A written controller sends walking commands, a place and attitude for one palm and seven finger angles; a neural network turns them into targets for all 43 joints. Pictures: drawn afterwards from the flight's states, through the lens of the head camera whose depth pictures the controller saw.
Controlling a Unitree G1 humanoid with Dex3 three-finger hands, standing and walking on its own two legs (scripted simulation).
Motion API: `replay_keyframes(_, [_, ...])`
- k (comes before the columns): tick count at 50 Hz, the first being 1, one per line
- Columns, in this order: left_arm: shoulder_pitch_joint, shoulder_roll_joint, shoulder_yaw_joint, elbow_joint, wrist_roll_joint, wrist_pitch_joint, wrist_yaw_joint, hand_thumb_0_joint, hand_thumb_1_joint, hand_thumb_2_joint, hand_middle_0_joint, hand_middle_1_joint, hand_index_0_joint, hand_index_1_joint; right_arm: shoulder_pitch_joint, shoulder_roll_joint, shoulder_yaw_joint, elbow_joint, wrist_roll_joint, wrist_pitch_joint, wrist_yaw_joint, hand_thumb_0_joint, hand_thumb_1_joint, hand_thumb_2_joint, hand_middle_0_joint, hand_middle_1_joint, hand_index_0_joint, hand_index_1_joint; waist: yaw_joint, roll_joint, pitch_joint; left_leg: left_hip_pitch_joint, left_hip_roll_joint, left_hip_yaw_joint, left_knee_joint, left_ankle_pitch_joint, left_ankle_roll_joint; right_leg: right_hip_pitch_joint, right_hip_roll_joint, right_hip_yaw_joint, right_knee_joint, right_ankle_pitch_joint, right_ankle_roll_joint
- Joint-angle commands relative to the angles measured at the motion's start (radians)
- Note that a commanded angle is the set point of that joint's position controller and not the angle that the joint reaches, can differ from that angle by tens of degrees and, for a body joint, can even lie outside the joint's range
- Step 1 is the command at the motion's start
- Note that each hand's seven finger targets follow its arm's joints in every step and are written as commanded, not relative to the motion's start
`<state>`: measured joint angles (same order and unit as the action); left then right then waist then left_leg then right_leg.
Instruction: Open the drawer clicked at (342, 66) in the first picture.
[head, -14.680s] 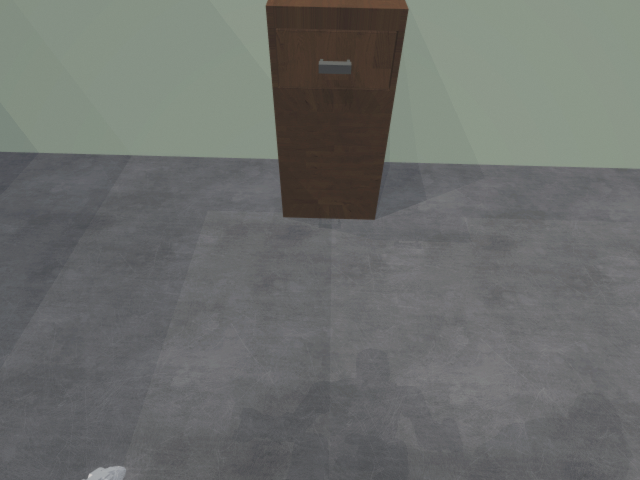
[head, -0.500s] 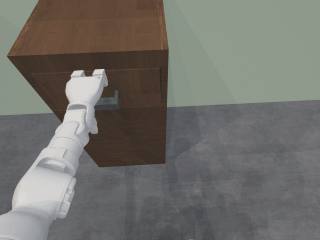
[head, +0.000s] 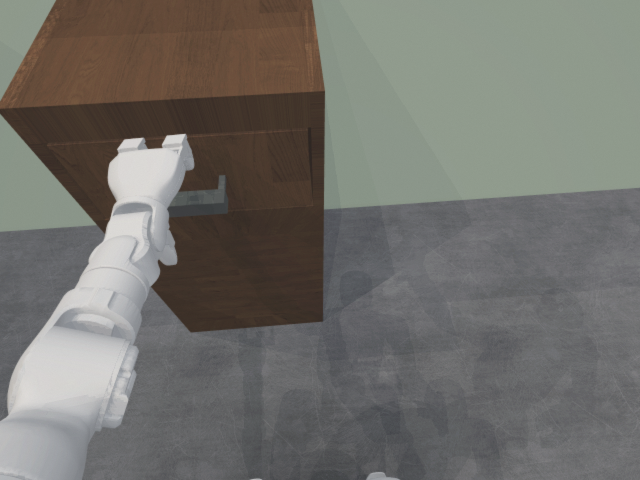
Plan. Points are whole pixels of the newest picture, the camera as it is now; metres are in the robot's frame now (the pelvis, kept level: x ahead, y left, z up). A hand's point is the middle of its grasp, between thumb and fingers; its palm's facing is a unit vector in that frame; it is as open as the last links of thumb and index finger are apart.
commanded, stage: re-aim the fingers above the handle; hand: left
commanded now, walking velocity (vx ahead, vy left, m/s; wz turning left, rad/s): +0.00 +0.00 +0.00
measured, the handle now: (194, 192) +0.55 +0.17 -0.03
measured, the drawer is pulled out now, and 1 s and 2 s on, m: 0.00 0.00 0.00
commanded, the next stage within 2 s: lower the fingers behind the handle in 1.36 s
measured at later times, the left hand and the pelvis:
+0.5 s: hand (167, 197) +0.49 +0.19 +0.03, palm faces -0.05 -0.02 -1.00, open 13.8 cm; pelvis +0.00 +0.01 +0.00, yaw -1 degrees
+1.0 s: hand (171, 195) +0.50 +0.18 +0.03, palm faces -0.06 -0.03 -1.00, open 13.7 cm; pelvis +0.01 +0.01 +0.00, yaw +0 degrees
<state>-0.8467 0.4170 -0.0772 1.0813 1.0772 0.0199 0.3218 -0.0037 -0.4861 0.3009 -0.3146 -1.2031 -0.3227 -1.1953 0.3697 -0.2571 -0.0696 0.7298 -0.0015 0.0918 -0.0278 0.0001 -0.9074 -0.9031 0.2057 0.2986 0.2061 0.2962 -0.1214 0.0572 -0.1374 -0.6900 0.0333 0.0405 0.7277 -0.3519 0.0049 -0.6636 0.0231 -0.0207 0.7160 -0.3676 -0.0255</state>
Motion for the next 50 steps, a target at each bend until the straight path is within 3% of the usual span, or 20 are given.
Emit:
replay_keyframes(1, [-0.490,0.209,0.044,-0.218,-0.002,-0.026,0.035,0.000,-0.500,0.300,-0.300,-1.200,-0.300,-1.200,0.122,-0.145,-0.055,-0.057,-0.007,-0.022,-0.011,0.000,-0.900,-0.900,0.200,0.300,0.200,0.300,-0.022,-0.013,-0.436,0.269,-0.056,-0.005,-0.011,0.408,0.045,0.197,0.031,0.018,-0.067,0.441,-0.001])
replay_keyframes(2, [-0.501,0.168,0.012,-0.214,0.000,-0.028,0.037,0.000,-0.500,0.300,-0.300,-1.200,-0.300,-1.200,0.125,-0.141,-0.056,-0.053,-0.008,-0.024,-0.009,0.000,-0.900,-0.900,0.200,0.300,0.200,0.300,-0.033,-0.005,-0.419,0.281,-0.053,-0.008,-0.012,0.409,0.044,0.167,0.033,0.012,-0.069,0.425,0.000])
replay_keyframes(5, [-0.520,0.161,0.007,-0.197,0.006,-0.019,0.049,0.000,-0.500,0.300,-0.300,-1.200,-0.300,-1.200,0.124,-0.143,-0.054,-0.047,-0.006,-0.026,-0.005,0.000,-0.900,-0.900,0.200,0.300,0.200,0.300,-0.035,0.005,-0.380,0.276,-0.048,-0.014,-0.013,0.389,0.040,0.118,0.036,0.004,-0.066,0.376,-0.005])
replay_keyframes(7, [-0.524,0.156,0.013,-0.210,0.008,-0.016,0.058,0.000,-0.500,0.300,-0.300,-1.200,-0.300,-1.200,0.128,-0.142,-0.056,-0.052,-0.011,-0.026,-0.001,0.000,-0.900,-0.900,0.200,0.300,0.200,0.300,-0.026,0.024,-0.445,0.313,-0.046,-0.018,-0.005,0.429,0.038,0.124,0.039,0.001,-0.054,0.387,-0.007])
replay_keyframes(9, [-0.527,0.185,0.035,-0.171,0.014,0.002,0.069,0.000,-0.500,0.300,-0.300,-1.200,-0.300,-1.200,0.126,-0.145,-0.053,-0.047,-0.011,-0.024,-0.001,0.000,-0.900,-0.900,0.200,0.300,0.200,0.300,-0.030,0.010,-0.405,0.286,-0.044,-0.017,-0.005,0.407,0.037,0.107,0.040,-0.003,-0.054,0.367,-0.006])
replay_keyframes(12, [-0.516,0.220,0.056,-0.130,0.018,0.029,0.076,0.000,-0.500,0.300,-0.300,-1.200,-0.300,-1.200,0.123,-0.148,-0.046,-0.052,-0.010,-0.022,-0.004,0.000,-0.900,-0.900,0.200,0.300,0.200,0.300,-0.026,-0.010,-0.410,0.249,-0.048,-0.011,-0.010,0.388,0.038,0.135,0.037,0.000,-0.053,0.377,-0.005])
replay_keyframes(13, [-0.519,0.219,0.053,-0.118,0.021,0.039,0.077,0.000,-0.500,0.300,-0.300,-1.200,-0.300,-1.200,0.122,-0.148,-0.042,-0.053,-0.009,-0.022,-0.004,0.000,-0.900,-0.900,0.200,0.300,0.200,0.300,-0.024,-0.015,-0.391,0.239,-0.047,-0.012,-0.015,0.379,0.038,0.131,0.038,-0.004,-0.053,0.370,-0.005])
replay_keyframes(15, [-0.525,0.185,0.029,-0.143,0.019,0.043,0.072,0.000,-0.500,0.300,-0.300,-1.200,-0.300,-1.200,0.119,-0.146,-0.046,-0.062,-0.009,-0.025,-0.003,0.000,-0.900,-0.900,0.200,0.300,0.200,0.300,-0.025,0.000,-0.429,0.275,-0.045,-0.014,-0.012,0.398,0.038,0.130,0.039,-0.004,-0.054,0.371,-0.006])
replay_keyframes(19, [-0.526,0.188,0.029,-0.155,0.004,0.031,0.046,0.000,-0.500,0.300,-0.300,-1.200,-0.300,-1.200,0.129,-0.147,-0.045,-0.063,-0.010,-0.025,-0.007,0.000,-0.900,-0.900,0.200,0.300,0.200,0.300,-0.030,-0.017,-0.439,0.288,-0.041,-0.013,-0.010,0.422,0.040,0.150,0.039,0.001,-0.058,0.402,-0.001])
replay_keyframes(21, [-0.487,0.217,0.060,-0.161,0.000,0.018,0.035,0.000,-0.500,0.300,-0.300,-1.200,-0.300,-1.200,0.130,-0.149,-0.046,-0.065,-0.012,-0.023,-0.010,0.000,-0.900,-0.900,0.200,0.300,0.200,0.300,-0.015,-0.025,-0.455,0.287,-0.042,-0.014,-0.008,0.456,0.040,0.179,0.038,0.001,-0.055,0.435,-0.003])
replay_keyframes(24, [-0.492,0.174,0.020,-0.163,0.006,0.007,0.032,0.000,-0.500,0.300,-0.300,-1.200,-0.300,-1.200,0.132,-0.146,-0.047,-0.058,-0.009,-0.024,-0.009,0.000,-0.900,-0.900,0.200,0.300,0.200,0.300,-0.030,-0.019,-0.398,0.277,-0.040,-0.013,-0.011,0.423,0.040,0.134,0.039,-0.003,-0.063,0.398,-0.002])
replay_keyframes(26, [-0.516,0.182,0.024,-0.167,0.006,-0.001,0.035,0.000,-0.500,0.300,-0.300,-1.200,-0.300,-1.200,0.133,-0.148,-0.046,-0.056,-0.009,-0.025,-0.010,0.000,-0.900,-0.900,0.200,0.300,0.200,0.300,-0.035,-0.025,-0.387,0.272,-0.041,-0.018,-0.013,0.407,0.040,0.126,0.039,-0.003,-0.064,0.379,-0.005])
replay_keyframes(30, [-0.533,0.181,0.024,-0.197,0.009,-0.011,0.047,0.000,-0.500,0.300,-0.300,-1.200,-0.300,-1.200,0.138,-0.145,-0.051,-0.054,-0.011,-0.028,-0.008,0.000,-0.900,-0.900,0.200,0.300,0.200,0.300,-0.032,0.020,-0.423,0.298,-0.041,-0.021,-0.003,0.429,0.038,0.113,0.040,-0.003,-0.055,0.383,-0.006])
replay_keyframes(33, [-0.529,0.170,0.017,-0.160,0.008,-0.001,0.054,0.000,-0.500,0.300,-0.300,-1.200,-0.300,-1.200,0.143,-0.146,-0.051,-0.044,-0.012,-0.027,-0.006,0.000,-0.900,-0.900,0.200,0.300,0.200,0.300,-0.040,0.005,-0.407,0.293,-0.040,-0.024,0.001,0.425,0.037,0.096,0.043,-0.007,-0.054,0.372,-0.005])
replay_keyframes(36, [-0.567,0.185,0.024,-0.175,0.006,0.009,0.058,0.000,-0.500,0.300,-0.300,-1.200,-0.300,-1.200,0.143,-0.149,-0.049,-0.042,-0.014,-0.026,-0.006,0.000,-0.900,-0.900,0.200,0.300,0.200,0.300,-0.041,0.009,-0.442,0.293,-0.042,-0.023,0.004,0.437,0.037,0.118,0.041,-0.004,-0.050,0.395,-0.006])
replay_keyframes(37, [-0.566,0.186,0.023,-0.168,0.010,0.014,0.058,0.000,-0.500,0.300,-0.300,-1.200,-0.300,-1.200,0.147,-0.146,-0.050,-0.043,-0.012,-0.027,-0.005,0.000,-0.900,-0.900,0.200,0.300,0.200,0.300,-0.041,0.036,-0.437,0.298,-0.041,-0.024,0.005,0.444,0.036,0.107,0.041,-0.004,-0.048,0.394,-0.006])
replay_keyframes(41, [-0.569,0.183,0.023,-0.158,0.004,0.026,0.047,0.000,-0.500,0.300,-0.300,-1.200,-0.300,-1.200,0.150,-0.150,-0.050,-0.041,-0.015,-0.023,-0.006,0.000,-0.900,-0.900,0.200,0.300,0.200,0.300,-0.047,0.009,-0.458,0.303,-0.040,-0.022,0.012,0.479,0.038,0.129,0.040,-0.001,-0.047,0.437,-0.003])
replay_keyframes(44, [-0.503,0.213,0.053,-0.165,0.002,0.024,0.037,0.000,-0.500,0.300,-0.300,-1.200,-0.300,-1.200,0.146,-0.147,-0.049,-0.051,-0.014,-0.017,-0.007,0.000,-0.900,-0.900,0.200,0.300,0.200,0.300,-0.021,0.004,-0.475,0.295,-0.042,-0.014,0.012,0.498,0.039,0.171,0.040,0.002,-0.045,0.473,-0.002])
replay_keyframes(46, [-0.492,0.163,0.022,-0.180,-0.005,0.016,0.029,0.000,-0.500,0.300,-0.300,-1.200,-0.300,-1.200,0.140,-0.143,-0.052,-0.054,-0.014,-0.016,-0.006,0.000,-0.900,-0.900,0.200,0.300,0.200,0.300,-0.027,-0.002,-0.457,0.301,-0.041,-0.013,0.011,0.521,0.039,0.170,0.039,0.000,-0.049,0.491,-0.002])
replay_keyframes(50, [-0.461,0.153,0.017,-0.212,-0.002,0.001,0.031,0.000,-0.500,0.300,-0.300,-1.200,-0.300,-1.200,0.129,-0.141,-0.053,-0.062,-0.012,-0.016,-0.002,0.000,-0.900,-0.900,0.200,0.300,0.200,0.300,-0.017,-0.001,-0.436,0.305,-0.042,-0.013,0.001,0.492,0.039,0.166,0.041,-0.001,-0.059,0.463,-0.002])
